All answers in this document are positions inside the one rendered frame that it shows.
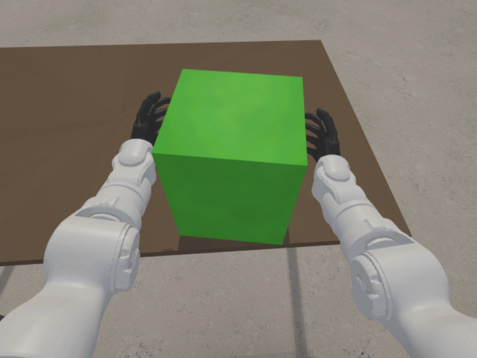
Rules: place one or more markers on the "carton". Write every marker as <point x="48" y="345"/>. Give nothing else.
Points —
<point x="231" y="154"/>

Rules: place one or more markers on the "robot left hand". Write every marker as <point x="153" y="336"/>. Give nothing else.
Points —
<point x="145" y="126"/>

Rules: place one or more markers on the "table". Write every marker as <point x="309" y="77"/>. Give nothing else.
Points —
<point x="65" y="111"/>

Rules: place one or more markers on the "robot right forearm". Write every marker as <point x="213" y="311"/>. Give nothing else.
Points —
<point x="353" y="219"/>

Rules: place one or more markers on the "robot right hand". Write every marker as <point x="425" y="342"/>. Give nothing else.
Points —
<point x="327" y="142"/>

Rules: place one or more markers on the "left robot upper arm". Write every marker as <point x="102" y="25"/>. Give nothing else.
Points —
<point x="90" y="260"/>

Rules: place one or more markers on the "right robot upper arm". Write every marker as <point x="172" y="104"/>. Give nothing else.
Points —
<point x="404" y="287"/>

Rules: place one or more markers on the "robot left forearm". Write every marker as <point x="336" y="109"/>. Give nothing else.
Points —
<point x="126" y="192"/>

